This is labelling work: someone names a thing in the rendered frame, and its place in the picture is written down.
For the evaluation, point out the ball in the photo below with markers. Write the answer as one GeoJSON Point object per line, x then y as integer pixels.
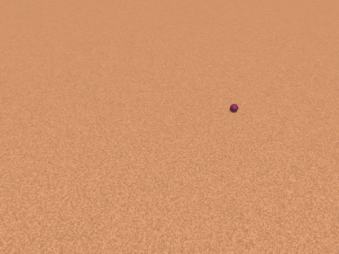
{"type": "Point", "coordinates": [234, 107]}

